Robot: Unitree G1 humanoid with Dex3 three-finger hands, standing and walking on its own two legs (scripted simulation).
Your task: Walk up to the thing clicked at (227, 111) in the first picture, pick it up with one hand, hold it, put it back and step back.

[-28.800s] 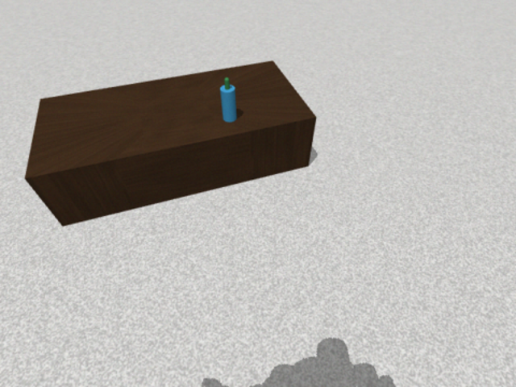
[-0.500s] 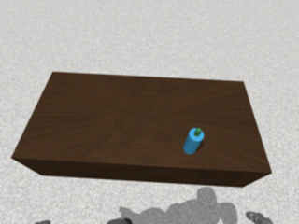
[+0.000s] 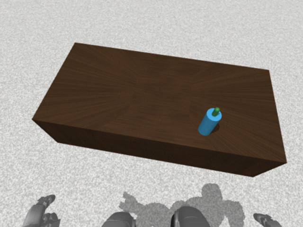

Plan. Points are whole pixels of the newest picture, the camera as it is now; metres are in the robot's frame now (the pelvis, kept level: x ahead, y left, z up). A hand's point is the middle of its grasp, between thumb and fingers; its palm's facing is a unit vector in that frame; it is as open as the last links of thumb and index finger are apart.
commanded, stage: step back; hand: right
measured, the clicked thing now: (210, 120) +0.55 -0.27 -0.32
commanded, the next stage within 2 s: none
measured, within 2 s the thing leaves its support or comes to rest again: neither
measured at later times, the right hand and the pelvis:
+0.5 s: hand out of the picture -0.02 -0.27 -0.15, palm faces +0.11 +0.94 -0.33, open 7.3 cm; pelvis -0.13 +0.00 +0.00, yaw -8 degrees
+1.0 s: hand out of the picture -0.21 -0.22 -0.12, palm faces +0.02 +0.90 -0.44, open 7.3 cm; pelvis -0.27 +0.06 +0.01, yaw -4 degrees
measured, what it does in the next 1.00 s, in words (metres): walks backwards: right foot, then left foot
